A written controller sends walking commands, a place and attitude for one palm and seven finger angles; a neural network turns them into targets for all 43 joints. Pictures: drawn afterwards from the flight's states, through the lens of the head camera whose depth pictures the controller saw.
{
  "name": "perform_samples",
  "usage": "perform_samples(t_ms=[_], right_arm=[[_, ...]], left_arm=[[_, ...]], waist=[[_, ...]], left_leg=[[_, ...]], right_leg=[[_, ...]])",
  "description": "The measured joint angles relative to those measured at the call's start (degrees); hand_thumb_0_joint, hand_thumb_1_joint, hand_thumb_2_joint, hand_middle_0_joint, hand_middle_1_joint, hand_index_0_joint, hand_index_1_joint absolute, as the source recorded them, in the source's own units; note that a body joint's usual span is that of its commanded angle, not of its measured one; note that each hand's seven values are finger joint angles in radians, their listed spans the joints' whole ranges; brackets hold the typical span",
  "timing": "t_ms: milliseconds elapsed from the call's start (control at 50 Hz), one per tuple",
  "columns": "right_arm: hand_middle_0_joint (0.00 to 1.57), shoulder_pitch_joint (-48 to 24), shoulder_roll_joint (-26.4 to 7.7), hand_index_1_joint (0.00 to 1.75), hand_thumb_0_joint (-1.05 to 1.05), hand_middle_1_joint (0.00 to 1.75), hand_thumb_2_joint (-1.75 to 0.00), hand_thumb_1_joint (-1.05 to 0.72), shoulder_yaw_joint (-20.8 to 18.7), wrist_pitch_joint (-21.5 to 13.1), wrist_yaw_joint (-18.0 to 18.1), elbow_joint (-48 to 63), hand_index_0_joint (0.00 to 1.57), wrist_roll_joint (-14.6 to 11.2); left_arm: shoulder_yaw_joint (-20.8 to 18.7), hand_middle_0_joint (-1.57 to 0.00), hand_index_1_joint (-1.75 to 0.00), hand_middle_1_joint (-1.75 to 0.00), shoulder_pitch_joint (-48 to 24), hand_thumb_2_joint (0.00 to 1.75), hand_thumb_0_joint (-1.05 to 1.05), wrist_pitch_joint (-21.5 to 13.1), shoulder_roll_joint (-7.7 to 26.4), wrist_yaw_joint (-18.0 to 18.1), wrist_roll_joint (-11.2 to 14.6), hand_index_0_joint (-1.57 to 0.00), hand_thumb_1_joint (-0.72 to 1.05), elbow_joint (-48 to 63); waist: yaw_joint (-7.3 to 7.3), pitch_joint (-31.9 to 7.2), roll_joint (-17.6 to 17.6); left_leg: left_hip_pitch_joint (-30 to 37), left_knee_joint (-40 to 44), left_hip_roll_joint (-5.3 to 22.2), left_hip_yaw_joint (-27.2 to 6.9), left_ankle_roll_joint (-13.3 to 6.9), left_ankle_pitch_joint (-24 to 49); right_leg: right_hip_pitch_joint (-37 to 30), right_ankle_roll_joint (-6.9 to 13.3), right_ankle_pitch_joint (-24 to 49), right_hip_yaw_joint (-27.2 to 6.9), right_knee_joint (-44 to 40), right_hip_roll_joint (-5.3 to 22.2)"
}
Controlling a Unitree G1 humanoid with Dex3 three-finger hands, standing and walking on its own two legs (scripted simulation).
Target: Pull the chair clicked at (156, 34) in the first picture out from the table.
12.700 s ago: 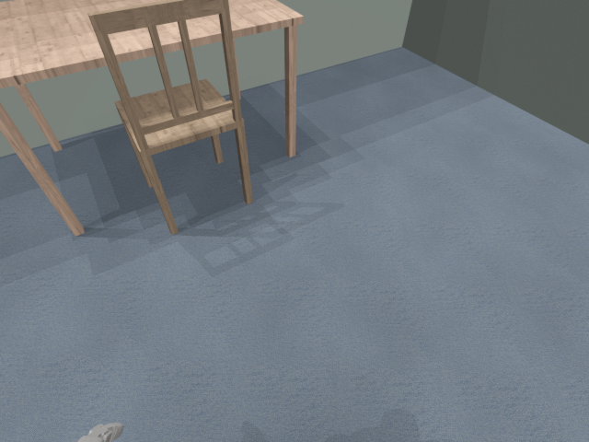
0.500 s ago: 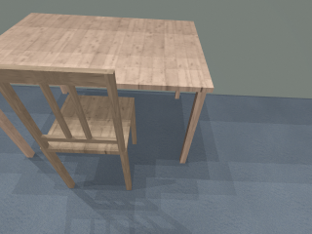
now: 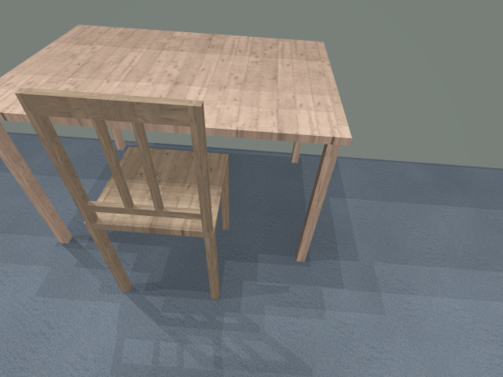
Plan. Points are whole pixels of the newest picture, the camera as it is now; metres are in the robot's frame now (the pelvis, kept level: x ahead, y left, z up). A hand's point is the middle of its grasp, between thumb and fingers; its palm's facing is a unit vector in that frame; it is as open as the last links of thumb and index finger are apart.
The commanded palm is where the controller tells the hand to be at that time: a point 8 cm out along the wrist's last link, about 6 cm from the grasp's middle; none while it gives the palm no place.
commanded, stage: come to a stop and stand still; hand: left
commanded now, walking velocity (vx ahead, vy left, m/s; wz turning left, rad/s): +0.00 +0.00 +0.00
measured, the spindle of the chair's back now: (115, 167) +0.60 +0.40 -0.06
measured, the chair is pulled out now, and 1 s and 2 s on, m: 0.00 0.00 0.00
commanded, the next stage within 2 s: look again from close up in 0.78 s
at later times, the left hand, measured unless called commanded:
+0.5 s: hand out of the picture -0.04 +0.20 -0.16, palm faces +0.00 -0.98 -0.17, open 7.3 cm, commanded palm none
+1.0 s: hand out of the picture -0.08 +0.17 -0.18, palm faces -0.02 -1.00 -0.10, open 7.4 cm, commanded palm none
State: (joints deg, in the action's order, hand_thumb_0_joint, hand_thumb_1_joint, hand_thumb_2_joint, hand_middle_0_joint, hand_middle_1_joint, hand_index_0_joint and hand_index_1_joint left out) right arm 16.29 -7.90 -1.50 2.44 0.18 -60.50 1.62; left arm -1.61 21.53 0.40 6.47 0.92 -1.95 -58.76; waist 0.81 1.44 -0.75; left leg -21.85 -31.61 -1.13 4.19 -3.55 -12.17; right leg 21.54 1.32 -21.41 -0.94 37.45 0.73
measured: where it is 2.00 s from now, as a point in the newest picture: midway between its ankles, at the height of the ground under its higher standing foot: outside the picture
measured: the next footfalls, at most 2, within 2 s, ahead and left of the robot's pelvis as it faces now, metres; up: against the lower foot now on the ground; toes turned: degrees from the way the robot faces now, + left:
left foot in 0.26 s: -0.02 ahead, +0.11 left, +0.00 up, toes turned +0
right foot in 0.60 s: -0.03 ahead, -0.09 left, +0.00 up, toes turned -6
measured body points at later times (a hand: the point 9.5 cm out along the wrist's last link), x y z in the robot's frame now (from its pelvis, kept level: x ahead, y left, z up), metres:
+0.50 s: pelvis -0.09 +0.02 +0.01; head -0.11 +0.04 +0.46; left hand -0.04 +0.25 -0.14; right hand -0.14 -0.18 -0.14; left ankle -0.06 +0.11 -0.73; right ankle -0.08 -0.10 -0.69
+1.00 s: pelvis -0.06 +0.03 +0.01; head -0.04 +0.05 +0.46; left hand -0.08 +0.23 -0.16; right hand -0.06 -0.20 -0.14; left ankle -0.01 +0.12 -0.73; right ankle -0.10 -0.08 -0.71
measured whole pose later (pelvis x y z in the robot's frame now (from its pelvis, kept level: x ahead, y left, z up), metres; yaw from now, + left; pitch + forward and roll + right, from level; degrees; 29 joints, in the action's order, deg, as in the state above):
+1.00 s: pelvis -0.06 +0.03 +0.01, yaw -4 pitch +0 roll +1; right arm 16.9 -7.1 -0.3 -1.4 2.2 -59.7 1.6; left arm -0.8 20.4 0.1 6.9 0.7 -1.3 -63.4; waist 0.4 2.1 -3.7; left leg -17.2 -29.5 -0.1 5.4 -2.3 -12.2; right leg 15.4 2.1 -28.0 2.1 41.7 1.5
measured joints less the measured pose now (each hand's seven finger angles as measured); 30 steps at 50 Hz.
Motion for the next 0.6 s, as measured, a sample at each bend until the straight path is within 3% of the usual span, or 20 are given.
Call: perform_samples(t_ms=[60,100,140,180,220,260,320,400,460,540,600], right_arm=[[0.20,-1.1,-0.7,0.30,0.01,0.30,-0.90,-0.91,-0.5,1.1,-0.2,0.2,0.20,0.0],[0.20,-2.2,-1.2,0.30,0.01,0.30,-0.90,-0.92,-1.2,2.2,0.0,0.9,0.20,-0.2],[0.20,-3.0,-1.7,0.30,0.01,0.30,-0.90,-0.92,-1.7,2.1,-0.3,2.1,0.19,-0.2],[0.19,-2.8,-1.4,0.30,0.01,0.30,-0.90,-0.92,-1.7,0.7,-0.5,3.4,0.19,-0.3],[0.19,-1.4,-0.9,0.30,0.01,0.30,-0.90,-0.92,-1.5,-0.9,-0.4,4.5,0.19,-0.6],[0.19,0.5,-0.9,0.30,0.00,0.30,-0.90,-0.92,-1.1,-2.3,0.0,5.1,0.19,-0.6],[0.19,2.0,0.9,0.30,0.00,0.30,-0.90,-0.92,-0.2,-2.2,1.1,3.3,0.19,-0.1],[0.19,5.4,1.9,0.30,0.00,0.30,-0.90,-0.91,0.9,-1.7,1.3,0.1,0.19,0.2],[0.19,6.9,2.2,0.30,0.00,0.30,-0.90,-0.91,1.1,-1.9,1.0,-1.0,0.19,0.5],[0.20,8.3,2.3,0.30,0.01,0.30,-0.90,-0.91,1.0,-2.6,1.0,-1.0,0.20,0.8],[0.20,9.1,2.3,0.30,0.00,0.30,-0.90,-0.91,0.9,-2.6,0.9,-1.3,0.20,0.5]], left_arm=[[-0.6,-0.20,-0.30,-0.29,2.2,0.89,0.00,0.0,0.3,0.5,-0.2,-0.20,0.91,0.5],[-0.3,-0.20,-0.30,-0.29,4.0,0.89,0.00,0.2,0.2,1.1,-0.1,-0.19,0.91,0.2],[-0.2,-0.20,-0.30,-0.29,5.1,0.89,0.00,1.3,0.0,1.6,-0.1,-0.19,0.91,-1.4],[-0.2,-0.20,-0.30,-0.29,5.4,0.89,0.00,2.2,0.2,1.7,-0.3,-0.19,0.91,-2.8],[-0.3,-0.20,-0.30,-0.29,5.0,0.89,0.01,2.5,0.8,1.7,-0.5,-0.19,0.91,-3.0],[-0.4,-0.20,-0.30,-0.29,3.8,0.89,0.01,2.4,1.2,1.5,-0.3,-0.20,0.91,-1.8],[-1.0,-0.20,-0.30,-0.29,0.4,0.89,0.01,2.4,2.5,1.2,0.5,-0.20,0.91,-0.4],[-1.1,-0.20,-0.30,-0.29,-2.5,0.89,0.01,1.6,2.9,0.5,0.2,-0.19,0.91,1.1],[-1.1,-0.20,-0.30,-0.29,-3.4,0.89,0.01,0.7,3.0,-0.1,0.0,-0.19,0.92,1.7],[-0.9,-0.19,-0.30,-0.29,-4.0,0.89,0.01,0.3,3.2,-0.6,0.1,-0.19,0.92,1.4],[-0.9,-0.19,-0.30,-0.29,-4.5,0.89,0.01,-0.4,3.2,-0.5,0.4,-0.19,0.92,1.1]], waist=[[1.51,0.2,0.4],[2.01,-0.2,0.7],[1.82,-1.3,0.5],[0.83,-2.7,-0.7],[0.16,-4.1,-2.1],[-0.22,-4.7,-1.9],[0.06,-2.7,-4.6],[-0.11,-3.0,-2.8],[-0.89,-3.5,-1.2],[-3.10,-4.0,0.3],[-3.62,-3.8,0.2]], left_leg=[[-2.2,-4.7,0.0,0.3,0.4,-3.0],[-5.8,-14.4,-0.8,-1.5,1.6,-8.3],[-8.3,-26.0,-1.3,-3.2,1.9,-8.1],[-5.9,-29.3,-1.1,-3.3,1.8,-8.9],[1.1,-20.7,-0.5,-2.7,1.4,-11.3],[8.8,-6.3,0.1,-3.0,1.1,-12.3],[9.3,-4.0,-1.6,-0.8,0.5,-8.6],[10.0,0.7,-1.0,-0.9,-0.1,-4.1],[9.8,3.5,-0.3,-1.1,-0.2,-2.1],[8.2,4.9,0.5,-0.6,0.0,-0.8],[5.9,3.0,0.8,0.1,0.9,-1.4]], right_leg=[[-0.6,0.1,2.4,0.7,2.0,-0.1],[-0.3,-0.4,6.0,1.3,1.2,0.2],[0.1,-0.9,8.8,1.0,-1.1,0.3],[0.5,-1.4,11.9,0.3,-3.7,0.6],[1.5,-1.7,13.3,-0.5,-5.1,0.9],[4.3,-1.6,9.9,-0.6,-3.0,0.3],[8.1,-1.7,2.5,-3.5,7.3,-0.2],[7.9,-1.3,3.6,-1.7,17.3,-1.0],[3.3,-0.6,1.2,0.9,14.0,-0.5],[-4.4,0.4,-3.4,2.6,3.1,-0.5],[-10.6,1.2,-0.2,2.2,-8.6,-0.7]])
